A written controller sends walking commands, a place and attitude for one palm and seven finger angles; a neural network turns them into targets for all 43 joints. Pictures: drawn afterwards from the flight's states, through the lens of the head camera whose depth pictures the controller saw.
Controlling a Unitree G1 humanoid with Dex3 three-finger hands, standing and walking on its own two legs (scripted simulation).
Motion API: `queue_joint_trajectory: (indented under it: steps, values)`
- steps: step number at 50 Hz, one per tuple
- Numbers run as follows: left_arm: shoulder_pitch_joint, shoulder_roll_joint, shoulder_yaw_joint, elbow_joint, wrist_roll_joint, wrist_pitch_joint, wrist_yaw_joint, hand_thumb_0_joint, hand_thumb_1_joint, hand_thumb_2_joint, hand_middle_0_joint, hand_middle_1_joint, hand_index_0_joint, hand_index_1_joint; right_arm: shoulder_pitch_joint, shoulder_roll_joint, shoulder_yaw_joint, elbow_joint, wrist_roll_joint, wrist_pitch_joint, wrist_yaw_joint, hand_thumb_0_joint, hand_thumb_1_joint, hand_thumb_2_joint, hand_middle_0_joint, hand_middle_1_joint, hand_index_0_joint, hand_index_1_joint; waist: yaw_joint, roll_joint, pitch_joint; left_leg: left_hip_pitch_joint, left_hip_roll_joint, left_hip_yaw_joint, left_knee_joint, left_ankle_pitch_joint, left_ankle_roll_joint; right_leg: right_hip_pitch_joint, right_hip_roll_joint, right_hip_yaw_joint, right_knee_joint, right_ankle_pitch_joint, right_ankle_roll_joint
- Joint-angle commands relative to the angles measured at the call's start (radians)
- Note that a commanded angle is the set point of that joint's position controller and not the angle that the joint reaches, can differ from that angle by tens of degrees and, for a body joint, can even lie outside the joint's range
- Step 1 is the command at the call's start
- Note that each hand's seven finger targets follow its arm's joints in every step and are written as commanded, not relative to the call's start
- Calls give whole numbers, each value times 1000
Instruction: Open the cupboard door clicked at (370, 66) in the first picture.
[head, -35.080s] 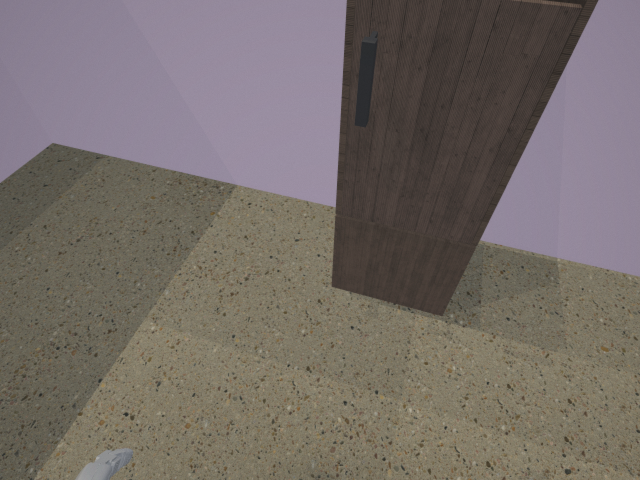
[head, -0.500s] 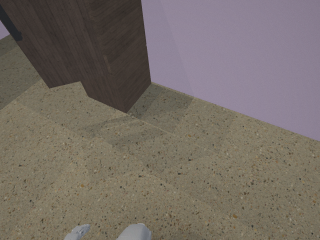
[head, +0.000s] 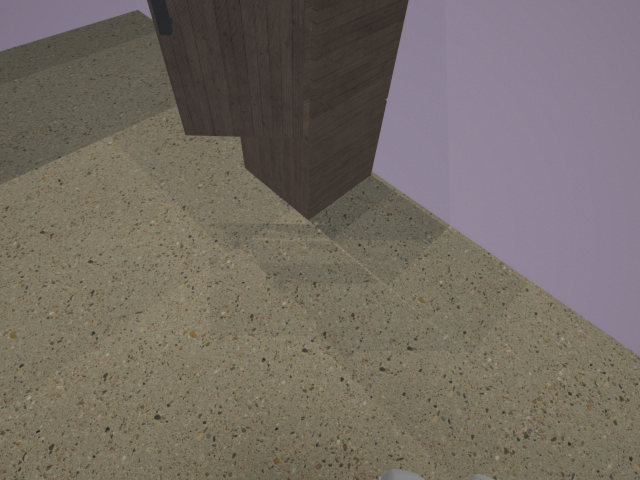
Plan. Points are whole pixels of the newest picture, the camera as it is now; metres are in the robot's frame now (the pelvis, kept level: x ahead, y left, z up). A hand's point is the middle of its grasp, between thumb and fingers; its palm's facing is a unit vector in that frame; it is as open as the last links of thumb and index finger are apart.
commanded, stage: take the last steps up to it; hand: left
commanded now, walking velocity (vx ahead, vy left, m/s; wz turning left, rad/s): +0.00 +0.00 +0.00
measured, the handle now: out of the picture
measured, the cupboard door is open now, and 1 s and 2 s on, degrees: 46 46 46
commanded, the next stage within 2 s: come to a stop and stand still in 1.46 s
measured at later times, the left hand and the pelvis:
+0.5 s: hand out of the picture -0.01 +0.16 -0.16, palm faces +0.26 -0.95 -0.19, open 7.4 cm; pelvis +0.08 +0.01 +0.00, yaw +10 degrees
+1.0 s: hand (143, 323) +0.34 +0.32 -0.15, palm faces +0.13 -0.97 -0.19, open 7.4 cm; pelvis +0.23 +0.13 +0.00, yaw +7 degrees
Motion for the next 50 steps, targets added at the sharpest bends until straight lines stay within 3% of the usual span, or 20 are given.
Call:
queue_joint_trajectory:
  steps: [1,5,6,7,8,9,11,14,18,25,26,28,29,30,31,32,35,38,42,50]
  values:
    - [10,30,-5,-68,-1,-30,-2,0,900,900,-200,-300,-200,-300,55,-200,-52,-31,-4,-14,-14,0,-900,-900,200,300,200,300,-40,182,-118,75,226,-189,-164,342,131,54,26,-19,-158,0,-5]
    - [120,40,5,-34,2,-58,-10,0,900,900,-200,-300,-200,-300,23,-189,-57,-31,4,-9,-5,0,-900,-900,200,300,200,300,20,148,-145,-62,144,-185,-82,-39,79,317,59,-60,-512,148,-14]
    - [176,95,20,-18,12,-73,-7,0,900,900,-200,-300,-200,-300,17,-152,-55,-40,13,-11,2,0,-900,-900,200,300,200,300,49,-4,-146,-202,55,-112,63,-157,29,461,-33,46,-643,82,-37]
    - [231,198,42,-8,23,-84,1,0,900,900,-200,-300,-200,-300,-6,-74,-40,-72,18,-16,11,0,-900,-900,200,300,200,300,83,-318,-106,-430,-63,12,332,-342,-38,547,-319,403,-784,-37,-133]
    - [242,219,38,-16,13,-83,8,0,900,900,-200,-300,-200,-300,-75,-144,-51,-97,1,-8,20,0,-900,-900,200,300,200,300,100,-289,-25,-474,-22,-63,543,-363,-42,390,-431,525,-856,-86,-205]
    - [181,188,30,-34,8,-83,7,0,900,900,-200,-300,-200,-300,-74,-141,-55,-100,-3,-5,31,0,-900,-900,200,300,200,300,58,-172,29,-483,13,-107,623,-243,-36,312,-399,441,-879,-170,-214]
    - [107,108,12,-33,5,-103,8,0,900,900,-200,-300,-200,-300,-20,-131,-65,-41,-6,5,40,0,-900,-900,200,300,200,300,-3,-211,43,-448,46,-93,696,-79,-56,268,-289,302,-855,-54,-144]
    - [153,68,3,-11,1,-131,7,0,900,900,-200,-300,-200,-300,-1,-98,-52,-14,0,2,51,0,-900,-900,200,300,200,300,-4,-152,3,-443,49,-44,651,23,-83,363,-236,88,-806,319,-124]
    - [277,73,3,56,5,-144,11,0,900,900,-200,-300,-200,-300,-55,-65,-41,-19,4,0,56,0,-900,-900,200,300,200,300,32,-111,-28,-473,53,8,555,30,-90,485,-258,15,-762,576,-135]
    - [277,96,7,103,19,-133,12,0,900,900,-200,-300,-200,-300,-131,-42,-16,-46,9,-22,70,0,-900,-900,200,300,200,300,37,-190,26,-289,37,96,195,-21,-48,421,-282,-59,-717,605,-137]
    - [260,102,12,104,21,-132,12,0,900,900,-200,-300,-200,-300,-95,-47,-19,-39,9,-31,67,0,-900,-900,200,300,200,300,18,-195,5,-195,22,103,139,-53,-34,393,-286,-59,-668,648,-133]
    - [217,111,13,95,13,-130,7,0,900,900,-200,-300,-200,-300,140,-97,-30,33,0,-48,50,0,-900,-900,200,300,200,300,-95,-125,-96,146,-37,156,-1,19,-8,275,-223,-143,-419,739,-97]
    - [235,68,4,80,5,-128,-3,0,900,900,-200,-300,-200,-300,298,-192,-54,71,-8,-56,33,0,-900,-900,200,300,200,300,-155,66,-227,400,83,42,3,53,36,127,-147,-184,-175,516,-65]
    - [248,3,-10,52,-7,-122,-13,0,900,900,-200,-300,-200,-300,407,-296,-83,93,-10,-64,14,0,-900,-900,200,300,200,300,-175,327,-332,543,346,-370,-93,132,143,-114,15,-168,136,-127,-28]
    - [158,-4,-17,17,-5,-112,-3,0,900,900,-200,-300,-200,-300,418,-306,-84,101,2,-52,-3,0,-900,-900,200,300,200,300,-175,261,-314,493,382,-402,-177,136,185,-179,2,-32,298,-165,-63]
    - [102,-8,-14,10,-4,-111,2,0,900,900,-200,-300,-200,-300,338,-270,-77,85,-2,-55,-7,0,-900,-900,200,300,200,300,-147,170,-223,379,383,-364,-214,94,190,-222,-29,-4,374,-103,-80]
    - [110,-28,-9,46,9,-95,-12,0,900,900,-200,-300,-200,-300,179,-131,-35,44,-2,-81,-13,0,-900,-900,200,300,200,300,-54,127,-56,100,308,-193,-275,102,153,-179,-88,26,323,84,-73]
    - [150,-47,-11,56,12,-78,-18,0,900,900,-200,-300,-200,-300,180,-96,-26,59,-1,-100,-13,0,-900,-900,200,300,200,300,-12,110,-55,56,274,-101,-321,150,145,-131,-74,11,208,142,-65]
    - [67,-42,-6,16,12,-71,-23,0,900,900,-200,-300,-200,-300,206,-89,-31,71,-3,-106,-10,0,-900,-900,200,300,200,300,-5,51,-20,95,268,-56,-368,175,159,-164,-73,12,36,244,-56]
    - [-129,-35,-17,-67,10,-77,-27,0,900,900,-200,-300,-200,-300,311,-100,-22,132,-11,-99,-9,0,-900,-900,200,300,200,300,-49,53,12,218,269,-2,-313,334,151,-123,-27,-38,-259,255,-77]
